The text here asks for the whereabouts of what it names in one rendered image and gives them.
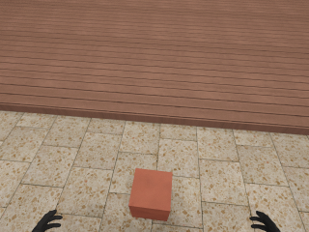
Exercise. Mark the robot right hand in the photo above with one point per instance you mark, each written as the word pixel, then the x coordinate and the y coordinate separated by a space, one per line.
pixel 269 225

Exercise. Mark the robot left hand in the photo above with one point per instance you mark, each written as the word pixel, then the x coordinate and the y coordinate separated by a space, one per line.
pixel 44 224

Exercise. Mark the carton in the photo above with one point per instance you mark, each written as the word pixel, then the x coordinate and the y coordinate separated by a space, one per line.
pixel 151 194

